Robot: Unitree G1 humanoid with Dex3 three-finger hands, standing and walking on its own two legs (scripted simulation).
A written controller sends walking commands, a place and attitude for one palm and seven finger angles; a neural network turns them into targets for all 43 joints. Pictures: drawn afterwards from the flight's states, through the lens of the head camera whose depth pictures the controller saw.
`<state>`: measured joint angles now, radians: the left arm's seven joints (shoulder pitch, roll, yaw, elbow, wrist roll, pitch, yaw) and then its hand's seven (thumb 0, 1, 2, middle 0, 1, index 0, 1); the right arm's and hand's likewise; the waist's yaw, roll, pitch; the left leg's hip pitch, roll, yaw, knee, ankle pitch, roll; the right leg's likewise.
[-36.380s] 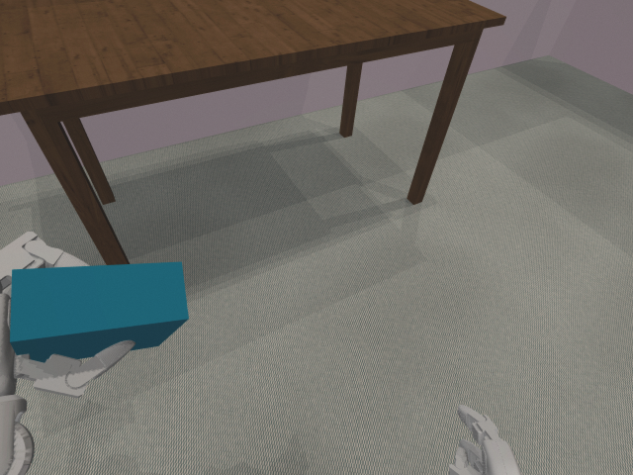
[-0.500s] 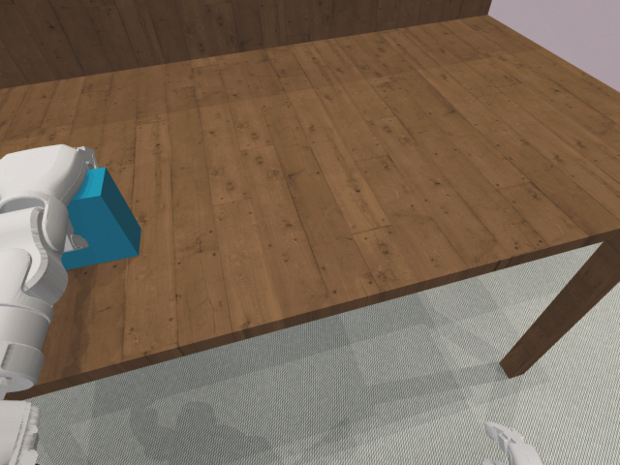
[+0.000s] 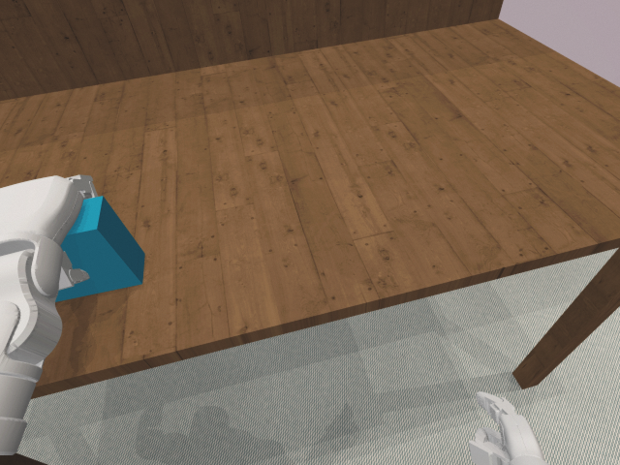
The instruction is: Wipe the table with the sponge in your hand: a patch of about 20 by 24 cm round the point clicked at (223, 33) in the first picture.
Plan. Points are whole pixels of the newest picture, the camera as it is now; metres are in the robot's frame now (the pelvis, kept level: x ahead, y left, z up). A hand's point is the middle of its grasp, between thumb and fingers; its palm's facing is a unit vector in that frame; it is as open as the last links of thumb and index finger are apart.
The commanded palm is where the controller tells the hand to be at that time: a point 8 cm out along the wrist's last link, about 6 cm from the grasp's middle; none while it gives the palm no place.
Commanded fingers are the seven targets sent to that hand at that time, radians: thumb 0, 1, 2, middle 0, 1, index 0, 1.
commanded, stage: wipe back along the first lane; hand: left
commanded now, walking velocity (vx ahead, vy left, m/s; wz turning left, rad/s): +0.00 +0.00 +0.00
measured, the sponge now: (79, 262) +0.32 +0.34 +0.11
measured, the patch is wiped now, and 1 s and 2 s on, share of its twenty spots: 0.95 0.95 0.95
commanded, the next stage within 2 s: lift the sponge slowly off the table in 0.16 s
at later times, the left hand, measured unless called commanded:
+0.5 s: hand (54, 268) +0.27 +0.32 +0.16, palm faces +0.08 -0.01 -1.00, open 9.5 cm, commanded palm +0.23 +0.31 +0.20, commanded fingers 0.00 0.10 1.30 -1.20 -1.60 -1.20 -1.60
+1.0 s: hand (63, 268) +0.27 +0.30 +0.17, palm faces +0.05 -0.01 -1.00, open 9.5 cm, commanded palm +0.23 +0.30 +0.23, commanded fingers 0.00 0.10 1.30 -1.20 -1.60 -1.20 -1.60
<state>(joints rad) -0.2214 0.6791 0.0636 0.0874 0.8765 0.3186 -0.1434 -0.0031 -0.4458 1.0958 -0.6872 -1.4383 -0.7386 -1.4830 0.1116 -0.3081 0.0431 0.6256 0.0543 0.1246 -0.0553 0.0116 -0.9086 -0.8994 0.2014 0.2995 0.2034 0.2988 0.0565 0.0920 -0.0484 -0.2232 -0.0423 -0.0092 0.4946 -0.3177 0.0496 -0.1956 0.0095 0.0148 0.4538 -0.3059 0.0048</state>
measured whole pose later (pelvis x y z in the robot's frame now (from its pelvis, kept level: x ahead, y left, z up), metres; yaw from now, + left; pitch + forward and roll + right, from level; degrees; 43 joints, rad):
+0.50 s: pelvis -0.02 +0.00 +0.00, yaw +0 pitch +1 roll -1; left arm -0.13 0.65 0.00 -0.10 0.88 0.42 -0.14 0.02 -0.45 1.09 -0.70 -1.42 -0.76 -1.46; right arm 0.07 -0.29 0.07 0.62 0.05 0.13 -0.06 0.01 -0.91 -0.90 0.20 0.30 0.20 0.30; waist 0.09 0.09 -0.03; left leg -0.20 -0.05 -0.01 0.49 -0.30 0.05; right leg -0.18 0.00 0.01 0.46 -0.29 0.01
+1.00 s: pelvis -0.03 -0.01 +0.00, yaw +1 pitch -1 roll +0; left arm -0.22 0.65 -0.04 -0.04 0.87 0.36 -0.20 -0.01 -0.48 1.09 -0.75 -1.37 -0.80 -1.41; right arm 0.06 -0.29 0.08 0.64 0.04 0.10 -0.09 0.01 -0.91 -0.90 0.20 0.30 0.20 0.30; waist 0.11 0.09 -0.01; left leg -0.18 -0.04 -0.03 0.47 -0.27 0.04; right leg -0.16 0.01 0.00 0.44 -0.27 -0.01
